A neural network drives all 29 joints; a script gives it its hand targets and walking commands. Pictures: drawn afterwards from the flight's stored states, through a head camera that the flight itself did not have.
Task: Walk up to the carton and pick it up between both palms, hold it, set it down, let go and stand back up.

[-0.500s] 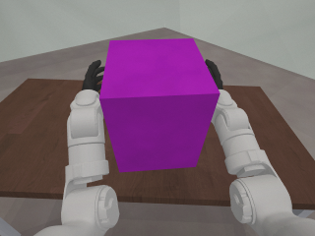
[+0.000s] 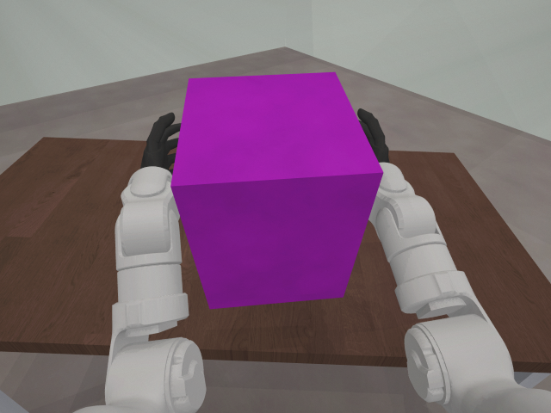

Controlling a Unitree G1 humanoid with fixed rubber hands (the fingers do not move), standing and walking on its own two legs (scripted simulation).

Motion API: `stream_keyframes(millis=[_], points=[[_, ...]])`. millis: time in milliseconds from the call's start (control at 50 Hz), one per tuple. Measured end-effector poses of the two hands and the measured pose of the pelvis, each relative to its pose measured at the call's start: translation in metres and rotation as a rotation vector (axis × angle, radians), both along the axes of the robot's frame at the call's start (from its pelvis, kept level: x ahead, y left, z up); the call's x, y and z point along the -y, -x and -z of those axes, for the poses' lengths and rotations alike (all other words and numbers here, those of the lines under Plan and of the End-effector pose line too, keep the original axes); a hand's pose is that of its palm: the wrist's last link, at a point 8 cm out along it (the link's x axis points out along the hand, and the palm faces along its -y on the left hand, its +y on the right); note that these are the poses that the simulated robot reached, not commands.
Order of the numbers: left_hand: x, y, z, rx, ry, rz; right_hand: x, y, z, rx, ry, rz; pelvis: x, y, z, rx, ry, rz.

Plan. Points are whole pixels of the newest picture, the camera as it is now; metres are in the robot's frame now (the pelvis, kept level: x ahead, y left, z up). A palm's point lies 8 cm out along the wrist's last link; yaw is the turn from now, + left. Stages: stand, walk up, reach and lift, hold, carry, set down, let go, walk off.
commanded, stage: hold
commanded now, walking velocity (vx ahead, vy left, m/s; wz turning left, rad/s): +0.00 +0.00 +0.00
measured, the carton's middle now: (270, 194) +0.36 +0.00 +0.18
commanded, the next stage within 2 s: none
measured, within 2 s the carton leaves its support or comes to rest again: neither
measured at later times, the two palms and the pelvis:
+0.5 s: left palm (156, 171) +0.35 +0.15 +0.23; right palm (373, 167) +0.36 -0.14 +0.22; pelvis +0.00 +0.00 +0.00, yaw +0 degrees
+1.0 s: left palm (158, 167) +0.36 +0.15 +0.23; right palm (374, 163) +0.36 -0.15 +0.23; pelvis -0.01 +0.00 +0.00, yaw +0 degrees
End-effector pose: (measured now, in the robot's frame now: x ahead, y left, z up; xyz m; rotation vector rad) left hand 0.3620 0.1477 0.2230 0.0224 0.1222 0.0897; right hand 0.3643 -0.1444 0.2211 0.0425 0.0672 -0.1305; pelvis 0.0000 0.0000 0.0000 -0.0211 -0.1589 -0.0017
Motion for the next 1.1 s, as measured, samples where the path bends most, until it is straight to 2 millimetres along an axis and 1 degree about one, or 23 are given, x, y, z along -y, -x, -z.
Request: stream_keyframes(millis=[220,600,840,1100], points=[[-0.002,0.006,0.000,0.009,0.006,-0.009,-0.002,0.004,0.001,0.008,-0.006,-0.005,-0.002,-0.003,0.000,0.018,0.001,-0.001],[0.001,0.008,-0.007,0.010,-0.001,-0.002,0.001,0.008,-0.004,0.007,-0.002,0.000,0.000,0.007,0.000,0.018,-0.002,0.002],[0.003,0.005,-0.009,0.002,-0.002,0.002,0.003,0.006,-0.005,-0.002,-0.003,0.004,0.002,0.011,0.000,0.002,-0.005,0.004],[0.001,0.000,-0.005,-0.006,-0.002,0.000,0.001,0.000,-0.002,-0.011,0.000,0.000,0.002,0.006,0.000,-0.007,-0.004,0.002]])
